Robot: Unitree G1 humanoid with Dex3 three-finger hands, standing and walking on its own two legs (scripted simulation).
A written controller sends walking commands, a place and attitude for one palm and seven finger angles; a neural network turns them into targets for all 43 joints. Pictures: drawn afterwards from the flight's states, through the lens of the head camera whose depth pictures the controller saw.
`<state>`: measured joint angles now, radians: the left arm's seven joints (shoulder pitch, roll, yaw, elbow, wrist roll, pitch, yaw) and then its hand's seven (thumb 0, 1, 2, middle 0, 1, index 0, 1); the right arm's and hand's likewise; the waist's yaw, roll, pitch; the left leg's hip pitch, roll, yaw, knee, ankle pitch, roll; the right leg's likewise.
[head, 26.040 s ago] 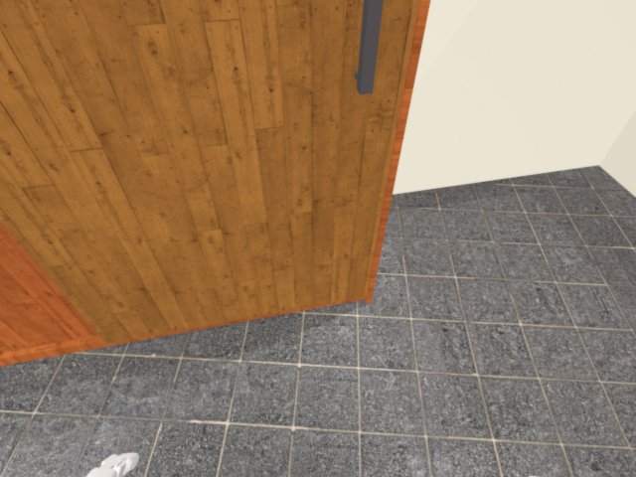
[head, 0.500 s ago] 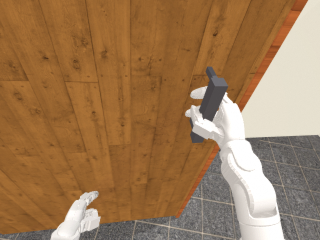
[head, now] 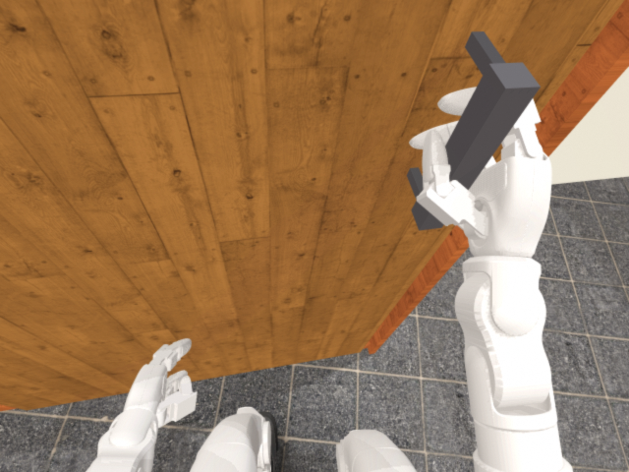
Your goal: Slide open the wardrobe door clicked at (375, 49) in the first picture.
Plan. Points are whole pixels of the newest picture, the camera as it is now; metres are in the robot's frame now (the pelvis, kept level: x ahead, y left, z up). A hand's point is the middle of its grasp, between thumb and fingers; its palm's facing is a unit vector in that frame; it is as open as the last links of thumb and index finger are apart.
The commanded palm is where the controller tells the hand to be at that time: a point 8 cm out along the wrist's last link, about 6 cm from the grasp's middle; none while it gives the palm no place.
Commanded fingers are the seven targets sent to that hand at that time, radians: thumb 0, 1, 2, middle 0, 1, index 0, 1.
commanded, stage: step sideways, sliding the door along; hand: right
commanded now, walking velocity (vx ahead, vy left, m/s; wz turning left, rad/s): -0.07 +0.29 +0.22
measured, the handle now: (450, 143) +0.37 -0.10 +0.23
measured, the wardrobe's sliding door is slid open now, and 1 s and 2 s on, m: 0.04 0.29 0.54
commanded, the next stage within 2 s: none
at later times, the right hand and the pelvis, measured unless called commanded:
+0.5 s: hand (317, 195) +0.31 +0.01 +0.22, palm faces +0.09 +0.99 -0.07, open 6.6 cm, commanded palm +0.28 +0.02 +0.21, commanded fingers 0.00 -0.90 -0.90 0.45 1.40 0.45 1.40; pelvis +0.02 +0.13 +0.01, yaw +3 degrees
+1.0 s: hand (105, 221) +0.28 +0.16 +0.22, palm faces -0.10 +1.00 +0.00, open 6.5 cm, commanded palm +0.26 +0.17 +0.21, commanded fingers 0.00 -0.90 -0.90 0.45 1.40 0.45 1.40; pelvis -0.04 +0.23 +0.03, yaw +8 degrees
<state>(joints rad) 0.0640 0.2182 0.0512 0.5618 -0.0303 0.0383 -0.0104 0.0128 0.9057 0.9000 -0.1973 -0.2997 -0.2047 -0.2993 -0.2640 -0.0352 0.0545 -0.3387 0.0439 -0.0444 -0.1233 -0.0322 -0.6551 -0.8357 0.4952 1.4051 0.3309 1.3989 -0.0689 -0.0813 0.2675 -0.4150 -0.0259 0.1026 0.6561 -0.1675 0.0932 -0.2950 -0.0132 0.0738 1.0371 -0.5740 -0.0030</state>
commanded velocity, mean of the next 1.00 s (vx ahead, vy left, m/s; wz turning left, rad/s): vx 0.01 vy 0.30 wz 0.15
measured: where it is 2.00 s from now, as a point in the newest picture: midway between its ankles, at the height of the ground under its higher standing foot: outside the picture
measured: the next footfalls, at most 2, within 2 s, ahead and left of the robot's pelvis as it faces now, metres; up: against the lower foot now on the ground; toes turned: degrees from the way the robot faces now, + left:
right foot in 0.10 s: +0.01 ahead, -0.12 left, +0.00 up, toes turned -3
left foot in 0.48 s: +0.11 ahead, +0.28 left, +0.00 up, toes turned +9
